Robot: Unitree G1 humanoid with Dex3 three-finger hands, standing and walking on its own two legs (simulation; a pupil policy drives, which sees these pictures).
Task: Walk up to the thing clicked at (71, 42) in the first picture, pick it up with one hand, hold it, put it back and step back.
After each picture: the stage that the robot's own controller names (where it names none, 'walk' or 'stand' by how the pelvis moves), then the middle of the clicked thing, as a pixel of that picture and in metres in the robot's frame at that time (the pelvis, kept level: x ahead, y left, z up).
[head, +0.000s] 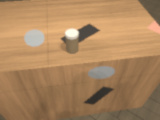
stand; (72, 41) +0.63 +0.07 -0.04
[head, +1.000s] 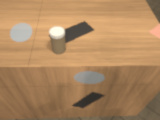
rise first; (58, 40) +0.57 +0.15 -0.01
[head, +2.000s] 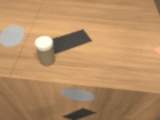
stand; (45, 51) +0.48 +0.17 +0.00
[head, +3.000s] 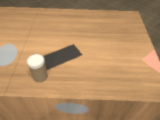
stand; (38, 68) +0.45 +0.20 -0.04
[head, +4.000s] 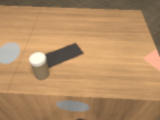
stand; (40, 66) +0.47 +0.20 -0.04
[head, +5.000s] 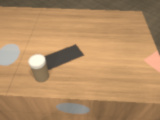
stand; (39, 68) +0.45 +0.20 -0.04
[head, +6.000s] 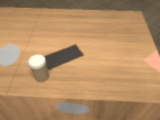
stand; (39, 68) +0.46 +0.20 -0.04
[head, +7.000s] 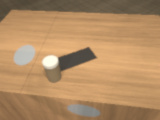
rise first; (52, 69) +0.46 +0.18 -0.04
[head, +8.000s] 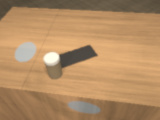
go down; (53, 66) +0.47 +0.18 -0.04
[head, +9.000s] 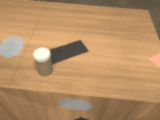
go down; (43, 62) +0.47 +0.16 -0.03
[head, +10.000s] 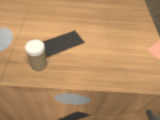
go down; (37, 56) +0.47 +0.16 +0.00
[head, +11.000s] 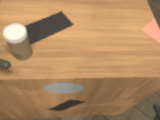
close in; (19, 43) +0.47 +0.18 +0.04
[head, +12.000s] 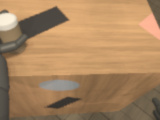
close; (10, 34) +0.50 +0.18 +0.05
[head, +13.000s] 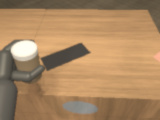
lift; (28, 63) +0.34 +0.17 +0.16
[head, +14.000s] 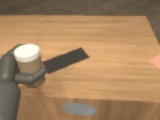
hold; (31, 66) +0.33 +0.16 +0.16
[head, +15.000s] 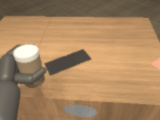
hold; (30, 66) +0.33 +0.17 +0.16
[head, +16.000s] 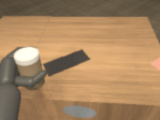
hold; (30, 69) +0.33 +0.17 +0.15
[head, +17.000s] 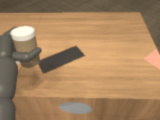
crouch; (26, 47) +0.40 +0.18 +0.16
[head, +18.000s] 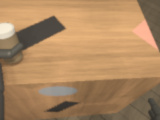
lower; (8, 43) +0.48 +0.19 +0.04
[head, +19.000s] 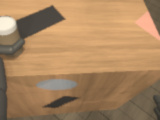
lower; (8, 38) +0.48 +0.18 +0.05
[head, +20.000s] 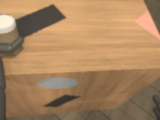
lower; (7, 36) +0.49 +0.18 +0.05
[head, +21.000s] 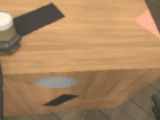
lower; (5, 34) +0.49 +0.19 +0.06
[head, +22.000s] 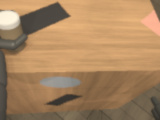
loosen; (11, 32) +0.49 +0.18 +0.06
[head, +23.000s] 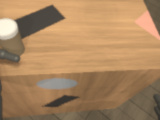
withdraw; (10, 39) +0.48 +0.17 +0.05
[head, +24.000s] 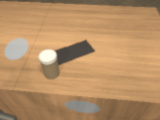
sink last; (49, 65) +0.45 +0.16 +0.00
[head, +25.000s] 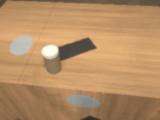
stand; (52, 60) +0.47 +0.17 +0.01
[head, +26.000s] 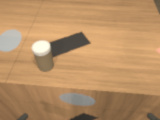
stand; (43, 56) +0.46 +0.17 +0.02
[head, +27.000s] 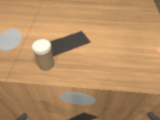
stand; (44, 55) +0.47 +0.17 +0.03
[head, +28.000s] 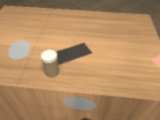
stand; (50, 64) +0.48 +0.16 -0.03
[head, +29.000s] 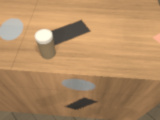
walk; (46, 44) +0.51 +0.16 -0.01
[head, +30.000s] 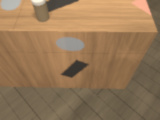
walk; (40, 8) +0.74 +0.23 -0.01
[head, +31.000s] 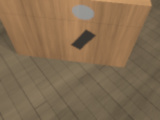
stand; out of the picture +1.09 +0.16 -0.01
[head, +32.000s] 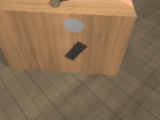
stand; out of the picture +1.08 +0.21 -0.03
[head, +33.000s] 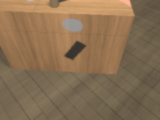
stand; out of the picture +1.10 +0.21 -0.04
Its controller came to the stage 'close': yes
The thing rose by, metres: 0.21
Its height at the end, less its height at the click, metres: +0.00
